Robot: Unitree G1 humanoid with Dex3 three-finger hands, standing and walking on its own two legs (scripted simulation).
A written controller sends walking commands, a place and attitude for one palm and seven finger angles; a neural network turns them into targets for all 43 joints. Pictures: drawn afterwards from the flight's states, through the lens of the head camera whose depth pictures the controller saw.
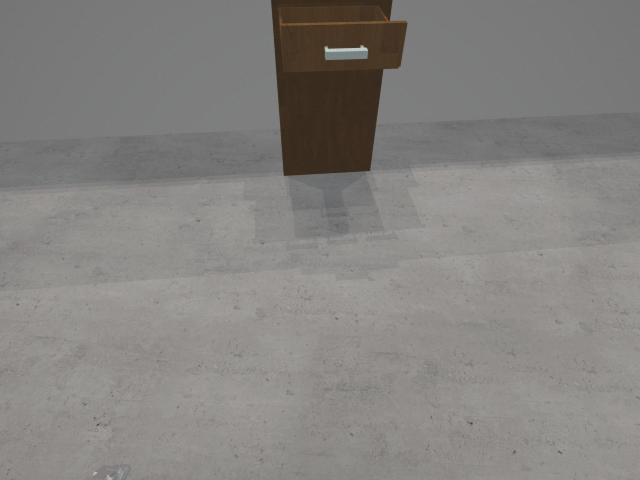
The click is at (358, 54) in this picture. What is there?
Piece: drawer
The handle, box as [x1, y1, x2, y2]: [324, 45, 367, 59]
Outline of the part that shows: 367,49 364,48 362,45 360,45 359,48 328,49 327,46 324,46 326,59 366,58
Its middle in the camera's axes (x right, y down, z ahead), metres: +0.08 -0.61 +1.25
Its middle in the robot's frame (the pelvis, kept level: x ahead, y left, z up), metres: +1.34 -0.01 -0.02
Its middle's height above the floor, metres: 0.75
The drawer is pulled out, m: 0.30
